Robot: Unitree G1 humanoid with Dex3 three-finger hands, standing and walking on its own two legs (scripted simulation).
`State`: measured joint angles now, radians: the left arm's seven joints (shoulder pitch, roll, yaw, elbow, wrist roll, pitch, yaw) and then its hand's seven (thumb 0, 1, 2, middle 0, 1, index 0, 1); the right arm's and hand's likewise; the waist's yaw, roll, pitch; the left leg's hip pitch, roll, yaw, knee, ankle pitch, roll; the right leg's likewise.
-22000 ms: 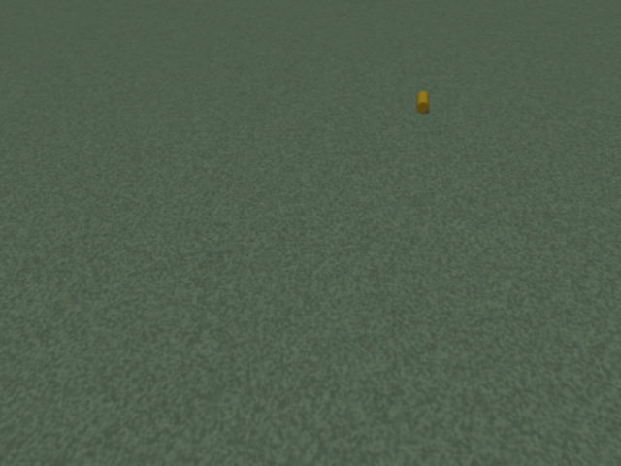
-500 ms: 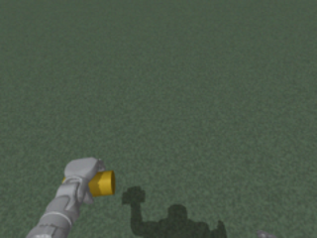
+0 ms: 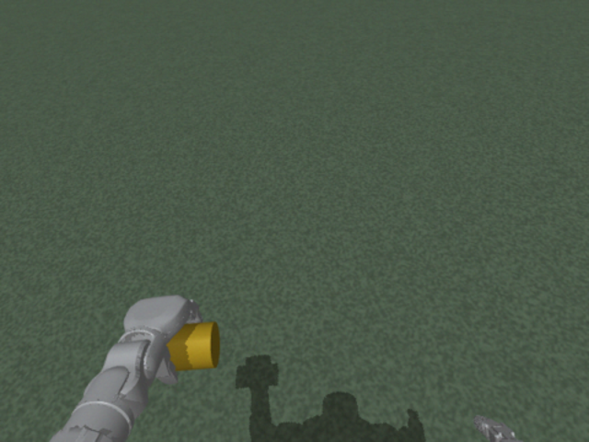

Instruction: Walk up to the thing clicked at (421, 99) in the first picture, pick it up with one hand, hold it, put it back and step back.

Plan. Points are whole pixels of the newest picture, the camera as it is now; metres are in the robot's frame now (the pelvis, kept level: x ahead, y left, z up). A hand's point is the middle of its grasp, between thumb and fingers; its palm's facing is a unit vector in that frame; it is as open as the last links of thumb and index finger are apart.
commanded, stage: hold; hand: left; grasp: from above
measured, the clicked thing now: (172, 347) +0.30 +0.22 -0.08
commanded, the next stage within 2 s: crouch in 1.06 s
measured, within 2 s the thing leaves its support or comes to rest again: neither
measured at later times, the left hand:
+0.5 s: hand (164, 346) +0.28 +0.22 -0.03, palm faces -0.45 -0.07 -0.89, open 9.6 cm
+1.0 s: hand (163, 344) +0.29 +0.22 -0.04, palm faces -0.46 -0.06 -0.88, open 9.7 cm
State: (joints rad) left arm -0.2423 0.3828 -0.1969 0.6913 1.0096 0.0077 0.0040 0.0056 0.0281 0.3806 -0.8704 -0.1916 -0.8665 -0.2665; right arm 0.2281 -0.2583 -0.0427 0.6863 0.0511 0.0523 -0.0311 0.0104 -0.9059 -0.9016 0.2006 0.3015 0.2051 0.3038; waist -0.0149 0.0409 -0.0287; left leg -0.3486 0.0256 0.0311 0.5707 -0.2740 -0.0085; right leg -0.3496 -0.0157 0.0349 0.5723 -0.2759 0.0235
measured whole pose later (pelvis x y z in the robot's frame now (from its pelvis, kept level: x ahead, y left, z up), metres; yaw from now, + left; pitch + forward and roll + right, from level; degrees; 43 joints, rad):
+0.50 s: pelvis -0.01 +0.00 +0.01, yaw +0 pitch +1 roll +0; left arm -0.22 0.39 -0.20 0.62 1.00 0.01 -0.04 0.01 0.02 0.38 -0.88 -0.19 -0.88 -0.26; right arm 0.20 -0.26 -0.03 0.68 0.06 0.06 -0.05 0.01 -0.91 -0.90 0.20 0.30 0.20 0.30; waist 0.00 0.05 -0.01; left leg -0.28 0.02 0.03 0.50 -0.24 -0.01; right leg -0.29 -0.02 0.04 0.52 -0.24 0.02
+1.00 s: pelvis +0.00 +0.00 +0.01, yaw +0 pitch +1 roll +0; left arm -0.22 0.39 -0.20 0.62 1.00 0.01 -0.04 0.00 0.02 0.39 -0.88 -0.20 -0.87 -0.27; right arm 0.20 -0.25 -0.03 0.68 0.06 0.07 -0.05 0.01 -0.91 -0.90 0.20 0.30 0.20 0.30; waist 0.00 0.04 0.00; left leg -0.26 0.02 0.03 0.48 -0.23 -0.01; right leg -0.27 -0.02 0.04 0.49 -0.24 0.02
